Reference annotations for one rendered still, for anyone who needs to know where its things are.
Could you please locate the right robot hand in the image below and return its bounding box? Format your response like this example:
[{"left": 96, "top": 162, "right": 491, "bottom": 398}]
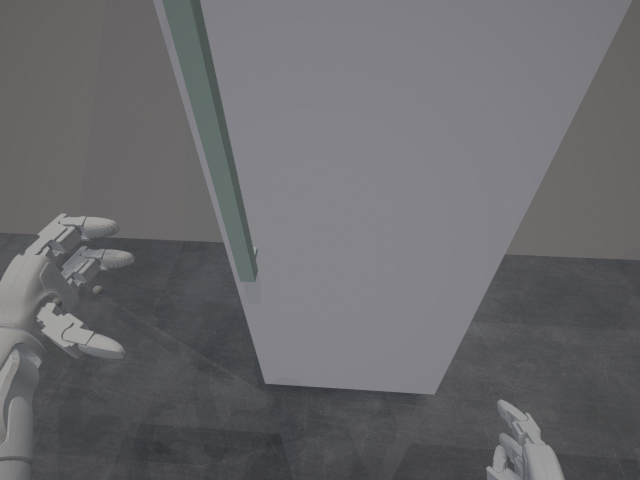
[{"left": 487, "top": 400, "right": 565, "bottom": 480}]

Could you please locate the left robot hand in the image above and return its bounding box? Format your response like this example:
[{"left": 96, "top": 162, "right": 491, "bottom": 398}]
[{"left": 0, "top": 213, "right": 135, "bottom": 359}]

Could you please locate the robot left forearm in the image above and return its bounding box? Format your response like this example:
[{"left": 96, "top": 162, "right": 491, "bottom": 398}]
[{"left": 0, "top": 327, "right": 47, "bottom": 480}]

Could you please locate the handle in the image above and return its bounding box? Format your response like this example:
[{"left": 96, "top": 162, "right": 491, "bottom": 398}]
[{"left": 162, "top": 0, "right": 258, "bottom": 282}]

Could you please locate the fridge door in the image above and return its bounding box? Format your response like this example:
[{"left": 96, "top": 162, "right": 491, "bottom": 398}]
[{"left": 153, "top": 0, "right": 632, "bottom": 395}]

